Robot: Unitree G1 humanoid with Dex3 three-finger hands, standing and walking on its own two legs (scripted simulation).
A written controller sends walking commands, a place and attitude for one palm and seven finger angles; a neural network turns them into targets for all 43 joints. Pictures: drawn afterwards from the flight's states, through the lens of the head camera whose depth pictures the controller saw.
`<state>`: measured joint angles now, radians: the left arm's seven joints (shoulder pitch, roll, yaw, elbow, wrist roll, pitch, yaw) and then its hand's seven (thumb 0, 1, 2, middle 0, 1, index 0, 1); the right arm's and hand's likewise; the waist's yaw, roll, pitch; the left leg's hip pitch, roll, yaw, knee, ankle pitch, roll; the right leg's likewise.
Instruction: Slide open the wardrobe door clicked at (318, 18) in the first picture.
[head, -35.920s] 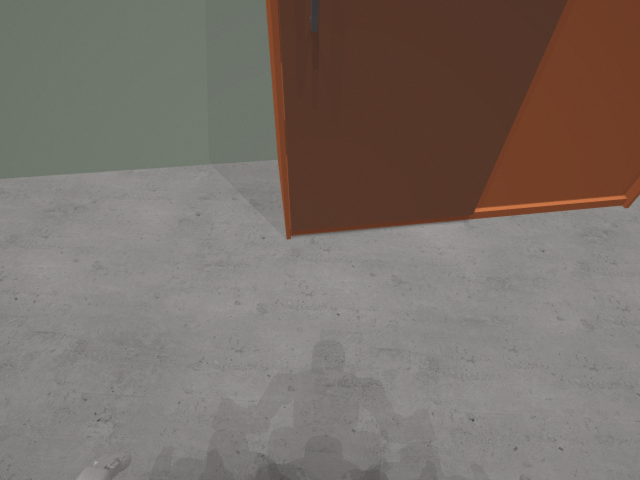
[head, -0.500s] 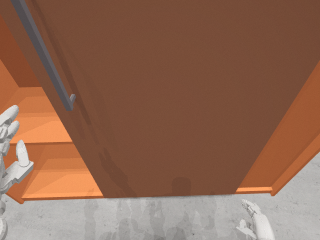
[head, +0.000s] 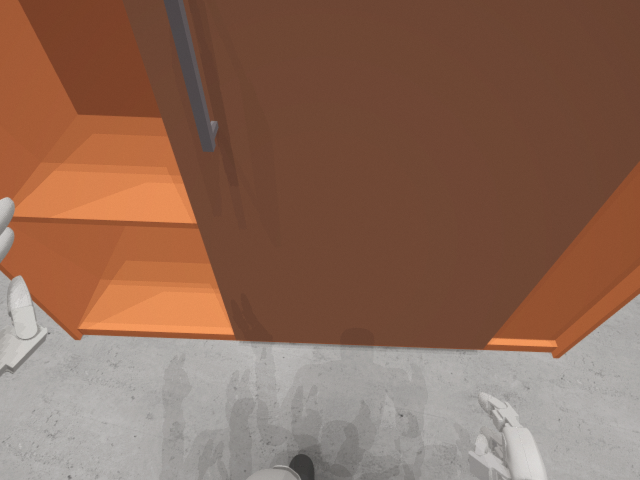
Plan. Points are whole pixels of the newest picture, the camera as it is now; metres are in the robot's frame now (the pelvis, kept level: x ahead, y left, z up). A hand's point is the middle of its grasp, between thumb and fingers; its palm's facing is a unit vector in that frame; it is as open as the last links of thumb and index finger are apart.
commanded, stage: step back with the hand held close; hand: left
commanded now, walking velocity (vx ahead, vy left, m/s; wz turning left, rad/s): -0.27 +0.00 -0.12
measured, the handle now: (188, 41) +0.58 +0.23 +0.25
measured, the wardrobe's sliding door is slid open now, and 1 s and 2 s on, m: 0.53 0.53 0.53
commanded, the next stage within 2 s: stop stepping back and stand still in 0.22 s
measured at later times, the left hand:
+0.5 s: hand out of the picture +0.09 +0.32 +0.17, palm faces +0.34 -0.87 -0.37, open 7.4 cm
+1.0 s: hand out of the picture +0.10 +0.44 +0.16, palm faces +0.43 -0.83 -0.37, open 7.4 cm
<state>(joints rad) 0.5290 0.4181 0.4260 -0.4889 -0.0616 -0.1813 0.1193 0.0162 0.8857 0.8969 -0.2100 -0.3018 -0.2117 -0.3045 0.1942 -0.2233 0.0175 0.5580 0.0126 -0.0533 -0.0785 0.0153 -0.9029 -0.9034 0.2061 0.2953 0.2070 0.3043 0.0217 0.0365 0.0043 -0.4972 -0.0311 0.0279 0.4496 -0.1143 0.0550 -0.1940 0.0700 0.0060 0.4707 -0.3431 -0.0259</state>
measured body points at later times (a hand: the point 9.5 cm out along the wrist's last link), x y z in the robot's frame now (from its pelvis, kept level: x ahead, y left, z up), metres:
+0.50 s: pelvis -0.10 +0.08 -0.01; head -0.12 +0.13 +0.43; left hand +0.07 +0.37 +0.19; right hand +0.07 -0.16 -0.06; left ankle -0.02 +0.13 -0.71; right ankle -0.16 -0.07 -0.73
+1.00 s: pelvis -0.16 +0.18 -0.03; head -0.16 +0.21 +0.42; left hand +0.07 +0.48 +0.18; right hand -0.04 -0.08 -0.11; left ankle -0.11 +0.31 -0.73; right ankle -0.18 +0.06 -0.70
